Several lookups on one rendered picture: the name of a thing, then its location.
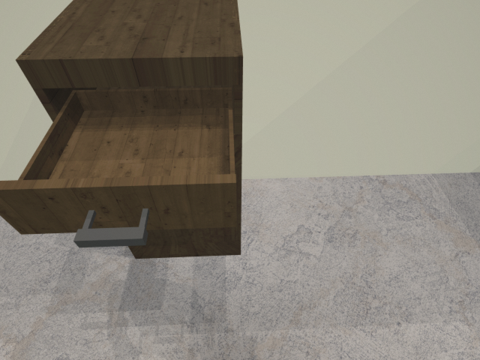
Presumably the cabinet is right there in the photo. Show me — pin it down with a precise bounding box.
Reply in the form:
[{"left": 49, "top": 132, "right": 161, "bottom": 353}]
[{"left": 16, "top": 0, "right": 243, "bottom": 259}]

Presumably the drawer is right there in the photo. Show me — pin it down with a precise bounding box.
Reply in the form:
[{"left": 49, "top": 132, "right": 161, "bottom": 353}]
[{"left": 0, "top": 87, "right": 237, "bottom": 235}]

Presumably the handle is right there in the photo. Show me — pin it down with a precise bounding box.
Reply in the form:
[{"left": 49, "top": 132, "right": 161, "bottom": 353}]
[{"left": 73, "top": 208, "right": 149, "bottom": 248}]

